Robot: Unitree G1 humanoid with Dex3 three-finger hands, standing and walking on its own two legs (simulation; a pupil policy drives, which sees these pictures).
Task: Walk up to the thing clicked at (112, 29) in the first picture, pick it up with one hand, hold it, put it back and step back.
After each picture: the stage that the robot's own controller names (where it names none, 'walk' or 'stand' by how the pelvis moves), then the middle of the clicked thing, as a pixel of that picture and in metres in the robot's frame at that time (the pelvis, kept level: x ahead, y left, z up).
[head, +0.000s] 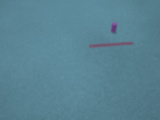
stand; (114, 27) +1.67 -0.43 -0.72
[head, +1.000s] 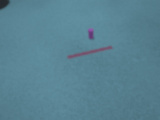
walk; (90, 33) +1.58 -0.02 -0.70
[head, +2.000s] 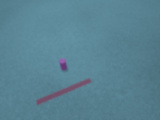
walk; (63, 64) +1.03 +0.24 -0.71
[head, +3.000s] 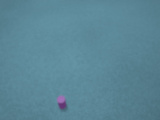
walk; (61, 102) +0.62 +0.20 -0.71
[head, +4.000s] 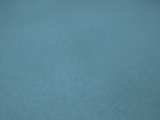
stand; out of the picture +0.38 +0.17 -0.71
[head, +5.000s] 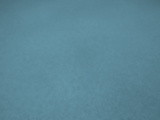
stand; out of the picture +0.34 +0.20 -0.72
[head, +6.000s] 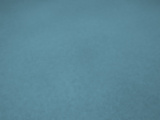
stand; out of the picture +0.35 +0.19 -0.73
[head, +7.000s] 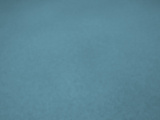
stand; out of the picture +0.35 +0.19 -0.73
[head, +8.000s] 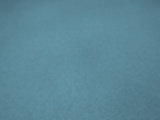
stand; out of the picture +0.34 +0.19 -0.73
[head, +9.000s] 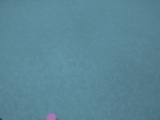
go down; (52, 119) +0.37 +0.18 -0.67
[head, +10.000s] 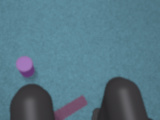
go down; (26, 67) +0.44 +0.21 -0.29
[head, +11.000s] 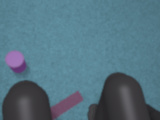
close in; (16, 62) +0.43 +0.22 -0.27
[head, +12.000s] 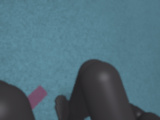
close; out of the picture +0.43 +0.25 -0.22
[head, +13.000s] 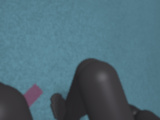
close; out of the picture +0.42 +0.26 -0.22
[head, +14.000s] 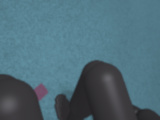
lift; out of the picture +0.38 +0.23 -0.23
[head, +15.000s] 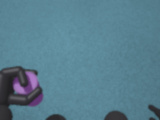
lift; (29, 90) +0.32 +0.18 -0.02
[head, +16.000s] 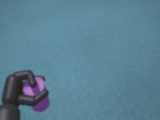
hold; (37, 95) +0.32 +0.17 +0.01
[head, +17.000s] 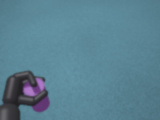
hold; (37, 95) +0.32 +0.17 -0.01
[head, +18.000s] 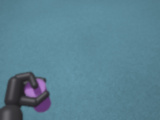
crouch; (38, 96) +0.32 +0.16 -0.01
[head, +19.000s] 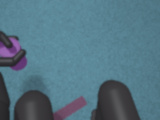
crouch; (13, 55) +0.45 +0.20 -0.10
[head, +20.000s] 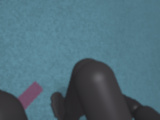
lower; out of the picture +0.43 +0.27 -0.23
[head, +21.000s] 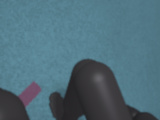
lower; out of the picture +0.43 +0.28 -0.23
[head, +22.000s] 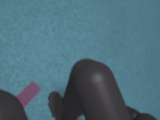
lower; out of the picture +0.43 +0.27 -0.23
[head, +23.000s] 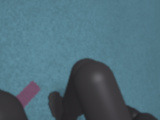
lower; out of the picture +0.44 +0.27 -0.23
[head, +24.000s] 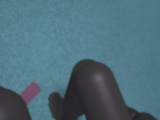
draw back; out of the picture +0.43 +0.26 -0.24
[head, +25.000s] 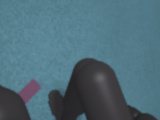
rise; out of the picture +0.43 +0.26 -0.23
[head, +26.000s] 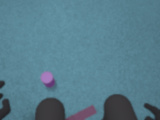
walk; (48, 79) +0.45 +0.18 -0.44
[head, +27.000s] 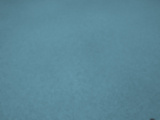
stand; out of the picture +0.39 +0.16 -0.66
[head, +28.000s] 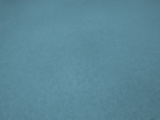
stand; out of the picture +0.39 +0.17 -0.67
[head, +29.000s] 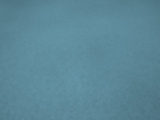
stand; out of the picture +0.40 +0.15 -0.71
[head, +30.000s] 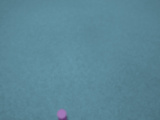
walk; (62, 116) +0.43 +0.13 -0.70
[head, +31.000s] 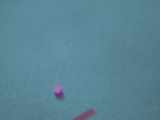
walk; (58, 91) +0.59 +0.18 -0.69
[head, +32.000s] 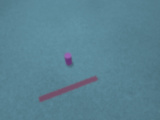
walk; (68, 59) +0.94 +0.15 -0.69
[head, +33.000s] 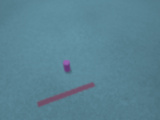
stand; (66, 66) +0.99 +0.16 -0.71
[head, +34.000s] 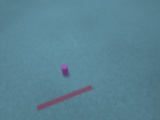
stand; (64, 70) +1.01 +0.18 -0.73
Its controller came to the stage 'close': yes
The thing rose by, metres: 0.71
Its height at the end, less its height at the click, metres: +0.00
